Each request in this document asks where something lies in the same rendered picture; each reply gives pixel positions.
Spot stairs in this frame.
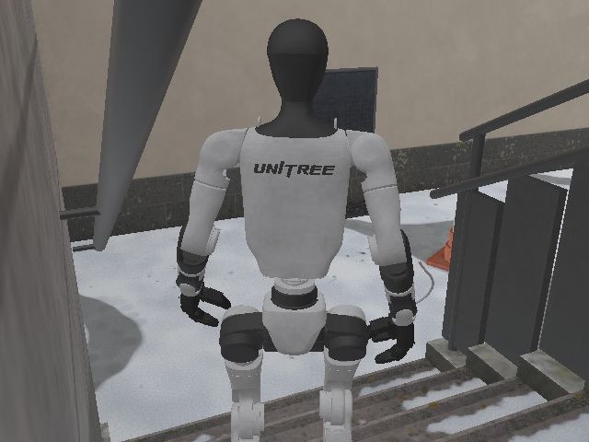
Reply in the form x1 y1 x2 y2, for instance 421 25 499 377
122 358 589 442

